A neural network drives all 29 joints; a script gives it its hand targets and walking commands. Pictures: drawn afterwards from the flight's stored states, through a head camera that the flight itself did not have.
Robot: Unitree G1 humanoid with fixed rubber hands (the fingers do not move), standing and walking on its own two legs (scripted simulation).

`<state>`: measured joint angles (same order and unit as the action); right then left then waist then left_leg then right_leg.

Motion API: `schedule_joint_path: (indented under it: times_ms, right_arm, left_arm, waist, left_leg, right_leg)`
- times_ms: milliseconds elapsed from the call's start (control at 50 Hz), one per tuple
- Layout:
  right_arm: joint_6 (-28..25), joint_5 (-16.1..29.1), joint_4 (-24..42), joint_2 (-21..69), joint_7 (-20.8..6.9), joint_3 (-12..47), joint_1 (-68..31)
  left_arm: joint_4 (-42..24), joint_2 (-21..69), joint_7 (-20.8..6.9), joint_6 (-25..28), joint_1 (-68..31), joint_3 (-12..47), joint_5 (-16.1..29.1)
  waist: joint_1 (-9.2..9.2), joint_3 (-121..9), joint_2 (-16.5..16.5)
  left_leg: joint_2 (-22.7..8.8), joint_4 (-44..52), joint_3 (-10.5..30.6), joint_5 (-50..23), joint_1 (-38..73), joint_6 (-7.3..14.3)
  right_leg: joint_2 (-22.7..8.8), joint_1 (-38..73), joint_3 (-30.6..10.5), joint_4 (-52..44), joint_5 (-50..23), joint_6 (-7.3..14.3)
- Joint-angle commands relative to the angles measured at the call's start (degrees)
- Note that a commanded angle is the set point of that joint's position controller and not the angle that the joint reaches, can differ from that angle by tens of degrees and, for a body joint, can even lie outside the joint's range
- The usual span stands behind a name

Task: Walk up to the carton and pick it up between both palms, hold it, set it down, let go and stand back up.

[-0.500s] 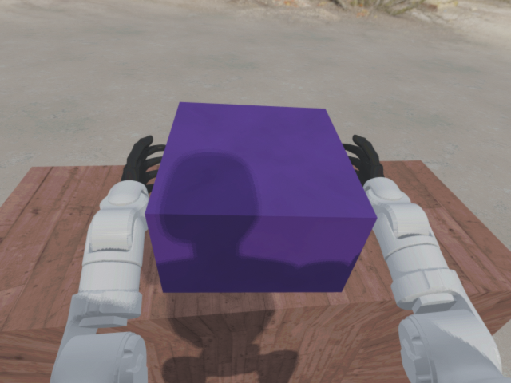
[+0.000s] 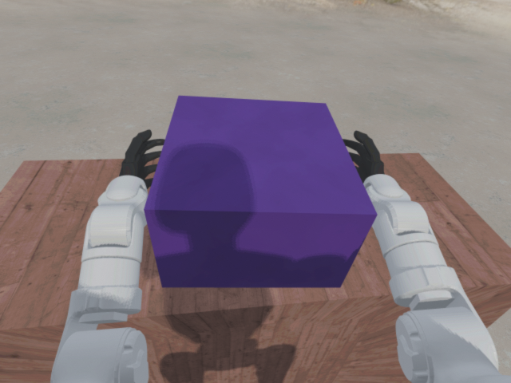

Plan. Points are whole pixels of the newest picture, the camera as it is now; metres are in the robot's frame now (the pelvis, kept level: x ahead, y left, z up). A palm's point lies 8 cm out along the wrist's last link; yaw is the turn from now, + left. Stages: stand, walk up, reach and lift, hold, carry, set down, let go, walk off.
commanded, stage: hold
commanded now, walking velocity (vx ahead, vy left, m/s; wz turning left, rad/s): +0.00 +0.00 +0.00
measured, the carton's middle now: (253, 184) +0.40 +0.01 +0.15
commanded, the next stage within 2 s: none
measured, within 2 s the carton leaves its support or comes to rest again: neither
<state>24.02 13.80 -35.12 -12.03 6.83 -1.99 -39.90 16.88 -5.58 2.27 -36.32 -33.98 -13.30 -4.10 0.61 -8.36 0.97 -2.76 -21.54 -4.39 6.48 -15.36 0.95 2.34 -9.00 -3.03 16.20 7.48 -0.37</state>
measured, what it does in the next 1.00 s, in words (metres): stands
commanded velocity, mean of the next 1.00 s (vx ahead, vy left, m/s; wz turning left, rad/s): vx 0.00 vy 0.00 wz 0.00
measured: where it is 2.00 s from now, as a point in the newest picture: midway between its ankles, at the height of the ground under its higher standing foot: outside the picture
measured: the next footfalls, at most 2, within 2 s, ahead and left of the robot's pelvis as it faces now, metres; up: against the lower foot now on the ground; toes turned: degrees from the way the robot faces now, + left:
none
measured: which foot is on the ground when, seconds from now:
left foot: down 0.00-1.00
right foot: down 0.00-1.00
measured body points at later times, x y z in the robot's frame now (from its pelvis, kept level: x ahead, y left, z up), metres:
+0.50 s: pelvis +0.00 +0.00 +0.00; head -0.05 +0.03 +0.45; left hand +0.37 +0.20 +0.17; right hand +0.39 -0.17 +0.19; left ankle +0.05 +0.10 -0.75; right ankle +0.01 -0.13 -0.75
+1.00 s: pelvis +0.00 +0.00 +0.00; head -0.05 +0.02 +0.45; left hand +0.37 +0.20 +0.18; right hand +0.39 -0.17 +0.19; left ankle +0.05 +0.10 -0.75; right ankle +0.01 -0.13 -0.75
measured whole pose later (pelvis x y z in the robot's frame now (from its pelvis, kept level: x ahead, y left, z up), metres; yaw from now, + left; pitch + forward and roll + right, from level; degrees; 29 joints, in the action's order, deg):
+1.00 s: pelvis +0.00 +0.00 +0.00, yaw +0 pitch +0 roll -2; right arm 25.4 13.8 -33.0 -11.9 7.2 -2.0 -39.2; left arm 14.9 -5.6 2.1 -37.4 -32.9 -13.1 -4.1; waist 0.9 -8.5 1.1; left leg -2.8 -21.5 -4.4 6.5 -15.3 1.0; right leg 2.3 -8.9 -3.0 16.1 7.5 -0.4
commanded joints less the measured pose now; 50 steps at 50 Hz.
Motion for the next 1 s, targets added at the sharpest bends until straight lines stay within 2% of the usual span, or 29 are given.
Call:
schedule_joint_path:
  times_ms: [0,20,60,100,140,180,200,220,240,280,300,320,360,400,440,460,500,560,600,640,660,700,720,760,780,900,940,960,980]
  right_arm:
    - [-5.58,6.23,28.86,38.17,-7.89,17.35,-43.83]
    - [-4.91,6.23,26.88,36.85,-7.62,16.75,-45.91]
    - [-4.68,5.81,25.91,37.05,-7.37,16.79,-42.54]
    - [-4.90,6.55,29.34,38.25,-7.11,17.96,-43.76]
    - [-4.61,5.57,28.45,37.62,-7.24,16.74,-47.41]
    - [-4.41,6.32,29.34,38.49,-7.06,17.73,-45.44]
    - [-4.55,7.40,32.19,38.68,-6.75,19.45,-46.60]
    - [-4.18,6.45,29.79,37.94,-6.27,18.15,-44.23]
    - [-4.04,6.54,30.89,38.21,-6.24,18.31,-46.38]
    - [-3.88,6.64,30.38,38.29,-6.44,17.41,-46.23]
    - [-3.78,7.46,31.41,39.29,-6.49,18.93,-45.40]
    - [-3.20,6.97,28.79,38.32,-6.28,17.99,-44.25]
    - [-3.23,7.10,29.77,38.71,-6.47,17.98,-44.68]
    - [-3.23,7.12,30.76,36.48,-6.42,17.55,-42.49]
    - [-3.00,7.63,29.42,36.26,-6.60,16.70,-42.39]
    - [-3.04,8.18,31.46,36.91,-6.64,18.34,-40.26]
    - [-2.51,6.92,28.06,36.26,-6.72,17.15,-40.76]
    - [-3.38,6.69,29.94,36.46,-7.33,16.41,-43.02]
    - [-3.50,6.53,28.13,35.27,-8.03,15.35,-43.21]
    - [-3.61,5.45,27.87,35.80,-7.95,15.33,-43.48]
    - [-3.49,6.42,28.86,37.23,-7.69,16.71,-42.75]
    - [-3.23,4.95,25.38,35.31,-7.78,14.53,-42.23]
    - [-3.84,6.26,29.18,36.97,-7.65,16.29,-45.13]
    - [-3.41,4.83,25.03,36.26,-8.03,14.86,-46.05]
    - [-3.65,3.91,23.00,36.37,-8.04,13.40,-46.51]
    - [-4.22,5.69,28.69,36.68,-8.08,16.88,-43.90]
    - [-3.98,5.32,26.10,36.07,-7.72,15.70,-42.31]
    - [-4.11,6.45,28.08,36.60,-7.66,16.64,-43.88]
    - [-4.04,5.86,27.68,36.86,-7.62,16.20,-43.67]
  left_arm:
    - [-20.98,36.80,-8.89,4.48,-44.15,31.59,8.43]
    - [-15.75,35.88,-9.22,3.82,-43.87,28.97,7.26]
    - [-19.70,36.98,-9.12,3.91,-43.99,30.51,7.77]
    - [-20.78,36.44,-9.34,3.91,-43.80,30.09,8.45]
    - [-19.09,36.19,-9.47,4.56,-47.55,29.41,8.62]
    - [-19.16,35.86,-9.37,4.46,-44.97,30.13,8.54]
    - [-19.12,35.87,-9.51,4.20,-42.42,29.54,8.47]
    - [-20.52,35.54,-9.50,4.32,-44.53,30.49,8.52]
    - [-17.09,36.00,-9.77,3.80,-42.49,29.23,7.84]
    - [-19.32,35.62,-9.37,4.33,-45.25,29.78,8.57]
    - [-20.42,35.38,-9.35,4.29,-44.21,29.28,8.59]
    - [-21.79,35.20,-9.31,4.38,-46.57,30.37,8.47]
    - [-21.77,37.06,-9.26,4.08,-44.68,30.89,9.22]
    - [-22.96,37.90,-9.18,3.50,-42.96,32.79,9.08]
    - [-23.99,37.14,-9.12,3.57,-45.10,32.58,8.86]
    - [-26.80,36.61,-9.05,3.39,-44.04,32.60,8.96]
    - [-25.11,36.17,-9.00,3.56,-46.18,32.26,9.06]
    - [-22.20,36.73,-9.42,2.64,-44.42,31.32,7.81]
    - [-23.14,37.25,-9.01,3.07,-46.00,32.40,8.40]
    - [-22.60,36.92,-9.40,3.14,-45.18,31.47,7.90]
    - [-22.69,36.53,-9.55,3.25,-45.04,30.87,7.68]
    - [-20.06,36.08,-9.58,3.12,-44.41,30.80,7.72]
    - [-19.63,36.42,-9.77,3.15,-43.82,30.69,7.92]
    - [-16.63,35.20,-9.72,3.02,-45.30,28.18,6.13]
    - [-16.95,35.71,-9.66,3.79,-48.52,29.48,7.32]
    - [-20.69,36.69,-9.48,3.69,-43.59,31.06,7.74]
    - [-20.43,36.28,-9.92,3.26,-43.39,30.27,6.72]
    - [-20.13,35.69,-10.21,3.17,-42.50,29.54,6.89]
    - [-21.72,35.76,-10.14,3.58,-44.26,30.15,7.00]
  waist:
    - [5.82,-27.41,-3.15]
    - [5.32,-24.19,-2.22]
    - [6.58,-25.50,-3.17]
    - [5.34,-27.32,-1.22]
    - [5.39,-25.02,-0.33]
    - [5.34,-26.34,0.20]
    - [3.81,-28.22,1.14]
    - [6.68,-25.48,-0.69]
    - [5.42,-24.99,-0.24]
    - [6.29,-26.42,-1.30]
    - [4.59,-27.90,-0.01]
    - [6.50,-27.12,-2.20]
    - [5.79,-27.10,-3.50]
    - [7.76,-27.51,-3.88]
    - [7.87,-26.68,-5.90]
    - [6.96,-29.70,-5.59]
    - [7.86,-26.19,-5.76]
    - [6.68,-24.37,-4.43]
    - [7.35,-25.26,-6.25]
    - [7.60,-24.99,-4.77]
    - [5.82,-26.03,-3.58]
    - [7.50,-22.72,-4.22]
    - [6.29,-25.00,-2.65]
    - [5.62,-20.59,-3.13]
    - [7.03,-22.17,-3.29]
    - [6.24,-26.28,-3.15]
    - [6.86,-22.64,-3.83]
    - [5.36,-25.78,-3.11]
    - [6.61,-26.77,-2.53]
  left_leg:
    - [4.38,2.40,5.53,-10.43,24.16,-1.65]
    - [4.14,3.58,5.72,-7.29,23.52,-1.18]
    - [3.87,3.03,5.30,-9.03,23.80,-1.85]
    - [4.12,2.97,5.20,-9.22,23.75,-1.03]
    - [4.16,4.21,5.36,-4.64,21.91,-0.68]
    - [4.63,3.38,5.29,-6.75,21.96,-0.24]
    - [4.45,2.82,5.15,-9.52,23.06,-0.19]
    - [4.49,2.76,5.46,-8.82,22.74,-0.84]
    - [4.78,3.32,5.27,-7.26,21.29,-0.40]
    - [4.51,3.33,6.09,-6.88,21.87,-0.53]
    - [4.65,2.76,5.84,-9.42,22.31,-0.13]
    - [4.68,2.87,5.67,-7.89,22.19,-1.01]
    - [4.32,2.70,5.48,-9.72,23.26,-1.72]
    - [4.01,2.40,6.08,-11.92,24.47,-2.63]
    - [3.94,1.91,6.11,-11.12,24.20,-3.03]
    - [4.29,1.45,5.72,-12.83,25.24,-3.09]
    - [4.12,2.41,5.76,-8.82,23.20,-3.12]
    - [4.05,3.31,5.60,-7.10,22.59,-2.22]
    - [3.61,3.45,5.98,-6.98,22.57,-3.44]
    - [4.09,3.64,5.88,-6.02,22.24,-2.40]
    - [4.19,3.18,5.50,-7.86,23.19,-1.72]
    - [3.87,4.23,5.62,-4.49,21.54,-2.41]
    - [3.87,3.66,5.87,-6.22,22.70,-1.73]
    - [4.12,5.57,5.37,-1.16,20.54,-1.04]
    - [3.83,5.54,5.49,1.39,20.07,-1.33]
    - [3.96,3.79,5.92,-7.65,22.81,-1.78]
    - [4.20,4.06,5.42,-7.57,22.80,-1.84]
    - [4.32,3.48,5.21,-9.21,23.54,-1.21]
    - [4.29,3.67,5.59,-8.38,23.90,-1.10]
  right_leg:
    - [0.80,0.49,3.62,-2.44,-11.10,-0.29]
    - [0.61,-1.18,3.49,-3.28,-7.09,-0.83]
    - [0.55,-0.13,3.43,-2.92,-8.82,-0.47]
    - [0.65,1.57,3.30,-2.30,-10.65,-0.94]
    - [0.45,-1.66,3.46,-3.15,-4.63,-1.11]
    - [0.65,-0.48,3.19,-3.01,-8.06,-1.17]
    - [1.09,1.10,3.16,-2.39,-10.60,-1.41]
    - [0.57,0.19,3.12,-2.28,-11.21,-1.23]
    - [0.34,0.81,2.62,-2.70,-9.79,-1.41]
    - [0.30,0.82,2.88,-2.59,-9.07,-1.10]
    - [0.60,1.56,2.72,-2.14,-11.52,-1.34]
    - [0.57,1.32,2.79,-2.10,-10.54,-1.15]
    - [0.79,0.50,3.01,-2.04,-10.84,-0.64]
    - [1.16,0.10,3.36,-2.03,-12.41,-0.53]
    - [1.06,-0.04,3.47,-2.27,-11.49,-0.06]
    - [1.14,2.09,3.36,-1.39,-13.55,-0.37]
    - [0.85,-0.03,3.33,-2.03,-8.96,-0.30]
    - [0.66,-0.09,3.25,-2.30,-7.93,-0.09]
    - [0.79,-0.59,3.75,-2.22,-6.93,0.42]
    - [0.23,-0.99,3.71,-2.66,-6.63,-0.14]
    - [0.67,-0.20,3.41,-2.23,-8.85,-0.35]
    - [0.44,-1.43,3.49,-2.85,-5.82,-0.20]
    - [0.85,-0.85,3.71,-2.48,-7.51,-0.46]
    - [-0.13,-2.78,3.35,-3.60,-1.98,-0.61]
    - [-0.13,-3.53,3.66,-3.58,0.84,-0.33]
    - [0.71,0.11,3.91,-1.93,-8.72,-0.34]
    - [0.21,-0.38,3.44,-3.02,-8.36,-0.63]
    - [0.29,0.38,3.23,-2.57,-10.42,-0.82]
    - [0.28,0.18,3.35,-2.95,-9.66,-0.87]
